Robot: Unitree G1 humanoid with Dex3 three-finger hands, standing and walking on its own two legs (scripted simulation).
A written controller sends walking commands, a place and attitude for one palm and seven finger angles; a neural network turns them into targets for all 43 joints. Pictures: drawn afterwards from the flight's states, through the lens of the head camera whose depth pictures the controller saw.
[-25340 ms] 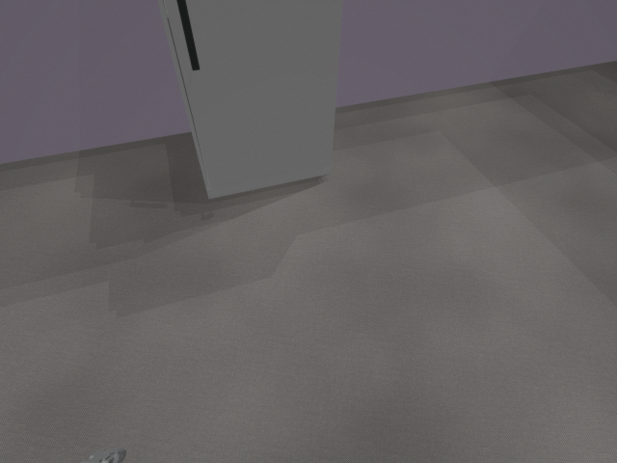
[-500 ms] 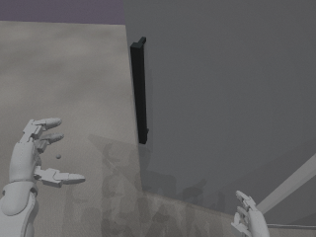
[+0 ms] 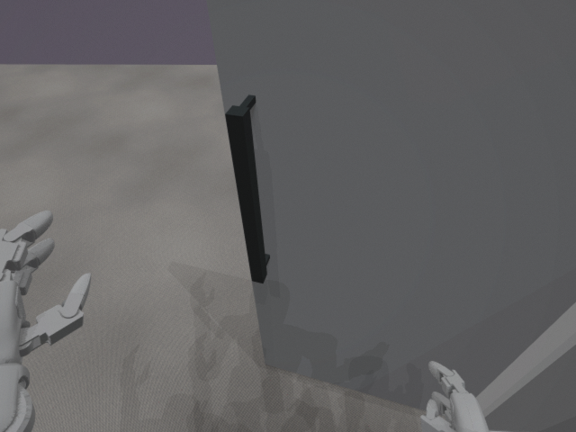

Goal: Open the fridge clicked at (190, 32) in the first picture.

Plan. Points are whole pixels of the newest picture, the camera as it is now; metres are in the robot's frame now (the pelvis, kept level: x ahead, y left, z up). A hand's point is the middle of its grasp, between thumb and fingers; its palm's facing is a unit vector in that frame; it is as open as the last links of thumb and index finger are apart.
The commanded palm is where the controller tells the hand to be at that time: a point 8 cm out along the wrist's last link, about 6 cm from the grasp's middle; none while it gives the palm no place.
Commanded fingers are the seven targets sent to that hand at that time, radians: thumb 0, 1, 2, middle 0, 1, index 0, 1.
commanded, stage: draw the hand back to the body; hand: left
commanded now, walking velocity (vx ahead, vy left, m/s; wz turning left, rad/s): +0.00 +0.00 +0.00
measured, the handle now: (255, 204) +0.45 +0.13 +0.08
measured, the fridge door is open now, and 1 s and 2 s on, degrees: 77 77 77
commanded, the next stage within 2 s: step back with the hand held close in 0.42 s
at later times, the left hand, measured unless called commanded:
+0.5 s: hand (64, 312) +0.18 +0.27 +0.15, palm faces +0.51 -0.78 -0.37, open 7.4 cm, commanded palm +0.13 +0.30 +0.17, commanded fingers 0.00 0.90 0.90 -0.20 -0.30 -0.20 -0.30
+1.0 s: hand (25, 338) +0.15 +0.29 +0.15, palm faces +0.45 -0.74 -0.49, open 7.4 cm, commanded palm +0.09 +0.32 +0.17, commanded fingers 0.00 0.90 0.90 -0.20 -0.30 -0.20 -0.30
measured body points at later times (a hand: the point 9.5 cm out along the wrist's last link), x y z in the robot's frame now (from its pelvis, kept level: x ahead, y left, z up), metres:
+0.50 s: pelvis -0.01 -0.01 +0.00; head -0.03 -0.03 +0.45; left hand +0.14 +0.31 +0.18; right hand +0.18 -0.22 -0.09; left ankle -0.02 +0.12 -0.74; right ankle -0.01 -0.12 -0.74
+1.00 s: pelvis -0.05 +0.02 -0.01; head -0.05 +0.01 +0.44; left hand +0.12 +0.33 +0.18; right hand +0.13 -0.21 -0.10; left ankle -0.02 +0.12 -0.74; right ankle -0.01 -0.12 -0.74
